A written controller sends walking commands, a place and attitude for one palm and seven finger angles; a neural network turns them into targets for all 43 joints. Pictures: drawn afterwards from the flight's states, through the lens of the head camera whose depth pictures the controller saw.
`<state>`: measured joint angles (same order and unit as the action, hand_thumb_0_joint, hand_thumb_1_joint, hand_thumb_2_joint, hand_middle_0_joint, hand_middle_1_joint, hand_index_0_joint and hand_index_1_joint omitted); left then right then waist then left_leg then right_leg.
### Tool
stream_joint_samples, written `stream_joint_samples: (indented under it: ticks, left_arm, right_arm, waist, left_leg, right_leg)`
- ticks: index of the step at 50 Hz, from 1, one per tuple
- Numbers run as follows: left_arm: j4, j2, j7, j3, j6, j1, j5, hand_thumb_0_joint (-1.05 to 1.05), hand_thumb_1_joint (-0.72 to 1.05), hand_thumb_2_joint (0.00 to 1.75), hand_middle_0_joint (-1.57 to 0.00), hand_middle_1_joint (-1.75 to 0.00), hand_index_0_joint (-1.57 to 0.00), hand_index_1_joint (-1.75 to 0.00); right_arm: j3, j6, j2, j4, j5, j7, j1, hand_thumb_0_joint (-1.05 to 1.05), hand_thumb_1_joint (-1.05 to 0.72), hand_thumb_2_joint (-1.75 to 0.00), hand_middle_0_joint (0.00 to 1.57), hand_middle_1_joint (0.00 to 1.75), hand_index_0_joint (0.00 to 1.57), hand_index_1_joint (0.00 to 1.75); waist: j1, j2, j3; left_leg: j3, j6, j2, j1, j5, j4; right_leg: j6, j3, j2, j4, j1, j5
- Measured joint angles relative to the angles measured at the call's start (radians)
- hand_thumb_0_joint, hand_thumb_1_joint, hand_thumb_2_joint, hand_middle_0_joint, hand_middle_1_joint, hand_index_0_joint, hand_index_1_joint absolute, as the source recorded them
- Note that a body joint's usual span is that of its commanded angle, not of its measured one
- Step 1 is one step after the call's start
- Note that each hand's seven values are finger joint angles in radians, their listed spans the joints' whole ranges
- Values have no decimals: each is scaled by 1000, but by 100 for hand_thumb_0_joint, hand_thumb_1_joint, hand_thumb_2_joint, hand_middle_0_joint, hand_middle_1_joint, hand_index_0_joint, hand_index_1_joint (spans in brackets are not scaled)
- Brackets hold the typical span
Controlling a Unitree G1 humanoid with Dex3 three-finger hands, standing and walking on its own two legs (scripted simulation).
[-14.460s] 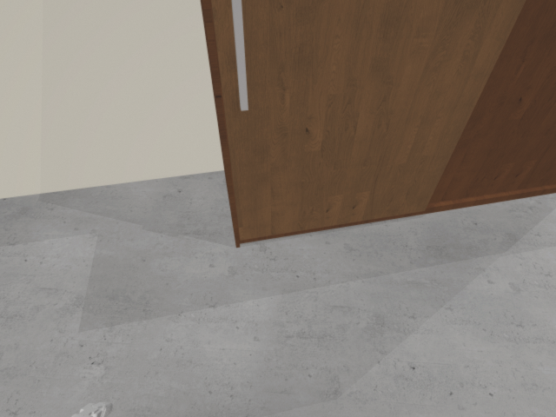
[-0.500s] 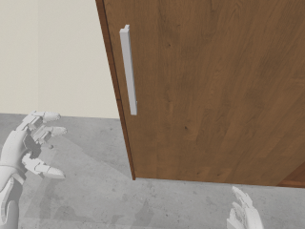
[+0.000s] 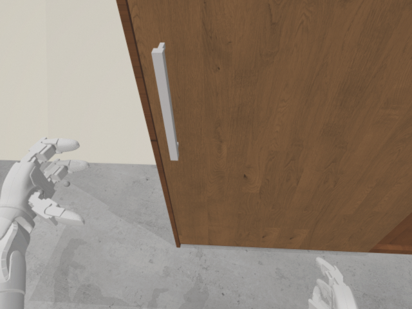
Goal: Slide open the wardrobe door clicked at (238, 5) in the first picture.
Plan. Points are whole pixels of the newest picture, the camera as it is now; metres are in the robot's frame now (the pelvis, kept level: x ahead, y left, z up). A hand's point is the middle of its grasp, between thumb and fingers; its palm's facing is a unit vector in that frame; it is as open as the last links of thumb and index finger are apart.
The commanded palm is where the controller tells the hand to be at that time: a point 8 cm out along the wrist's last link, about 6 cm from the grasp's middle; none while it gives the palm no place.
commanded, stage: raise the hand with hooked fingers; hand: left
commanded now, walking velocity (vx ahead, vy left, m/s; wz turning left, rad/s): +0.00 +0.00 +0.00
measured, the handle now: (169, 109) +0.53 +0.15 +0.11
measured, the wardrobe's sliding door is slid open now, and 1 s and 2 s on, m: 0.00 0.00 0.00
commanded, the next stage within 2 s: move the hooked fingers beside the handle in 0.20 s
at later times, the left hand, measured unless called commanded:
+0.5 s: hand (66, 179) +0.28 +0.28 +0.14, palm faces +0.12 -0.99 -0.01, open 14.0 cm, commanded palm +0.26 +0.32 +0.15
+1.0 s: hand (103, 149) +0.36 +0.24 +0.14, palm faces +0.06 -1.00 -0.01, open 14.0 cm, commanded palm +0.33 +0.29 +0.14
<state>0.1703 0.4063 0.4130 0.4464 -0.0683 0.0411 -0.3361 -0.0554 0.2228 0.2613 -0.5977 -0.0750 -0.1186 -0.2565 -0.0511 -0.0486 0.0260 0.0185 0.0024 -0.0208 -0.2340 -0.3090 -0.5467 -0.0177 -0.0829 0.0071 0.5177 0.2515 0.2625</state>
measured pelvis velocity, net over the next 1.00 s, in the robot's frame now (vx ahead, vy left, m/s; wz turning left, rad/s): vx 0.00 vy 0.00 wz -0.01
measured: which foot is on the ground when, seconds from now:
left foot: down 0.00-1.00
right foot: down 0.00-1.00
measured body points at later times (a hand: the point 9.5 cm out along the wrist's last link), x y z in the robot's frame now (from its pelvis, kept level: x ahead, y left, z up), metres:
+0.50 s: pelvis -0.01 +0.00 +0.00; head -0.02 -0.02 +0.45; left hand +0.27 +0.33 +0.15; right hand +0.17 -0.23 -0.08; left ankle -0.01 +0.12 -0.73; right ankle +0.01 -0.11 -0.73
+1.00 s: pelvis +0.00 +0.00 +0.00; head +0.01 -0.01 +0.45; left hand +0.35 +0.30 +0.14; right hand +0.13 -0.24 -0.10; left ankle -0.01 +0.12 -0.73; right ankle +0.01 -0.11 -0.73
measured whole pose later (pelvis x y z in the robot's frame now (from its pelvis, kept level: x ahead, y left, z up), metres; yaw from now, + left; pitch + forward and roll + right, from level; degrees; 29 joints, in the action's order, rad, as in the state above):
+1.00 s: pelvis +0.00 +0.00 +0.00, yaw -1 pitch +2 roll +0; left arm 0.47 0.39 0.32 0.36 0.00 0.37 -0.25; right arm -0.05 0.18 0.26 -0.64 -0.08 -0.12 -0.30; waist -0.01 -0.04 0.03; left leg 0.04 0.01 -0.02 -0.29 -0.30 -0.55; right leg -0.01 -0.06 0.01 0.52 0.31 0.25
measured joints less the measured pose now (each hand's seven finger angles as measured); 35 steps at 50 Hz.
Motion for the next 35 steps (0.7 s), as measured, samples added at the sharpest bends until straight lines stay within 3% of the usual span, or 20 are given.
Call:
stream_joint_samples:
  ticks: [5,14,19,25,35]
  left_arm:
    - [-2,0,-6,6,21,11,2,-1,-50,30,-30,-120,-30,-120]
    - [29,12,6,-8,-15,22,2,-1,-50,30,-30,-120,-30,-120]
    - [36,5,-2,-6,4,27,-1,-1,-50,30,-30,-120,-30,-120]
    - [124,11,-16,-18,19,119,18,-1,-50,30,-30,-120,-30,-120]
    - [234,6,-38,-75,45,258,47,-1,-50,30,-30,-120,-30,-120]
  right_arm:
    - [-2,3,-5,-8,0,-7,3,1,-90,-90,20,30,20,30]
    - [-4,-6,-1,-1,-5,-10,13,1,-90,-90,20,30,20,30]
    - [-5,-5,-6,-3,-4,-12,10,1,-90,-90,20,30,20,30]
    - [-9,-3,-3,-19,-8,-25,11,1,-90,-90,20,30,20,30]
    - [-9,-7,-1,-29,-6,-25,4,1,-90,-90,20,30,20,30]
  waist:
    - [-3,4,-4]
    - [1,-11,-1]
    - [-1,-4,-2]
    - [0,4,-15]
    - [30,9,-17]
  left_leg:
    - [-4,-3,-2,11,3,5]
    - [-3,-2,0,11,13,11]
    - [-3,-3,0,10,17,12]
    - [-13,-4,0,-5,21,0]
    - [-1,1,4,-38,27,-1]
  right_leg:
    - [-3,-4,-3,-7,-13,-3]
    - [-3,-3,-1,-11,-12,-11]
    - [-3,-3,-1,-9,-10,-14]
    - [-5,-13,0,-7,-3,-19]
    - [-1,0,4,0,37,-27]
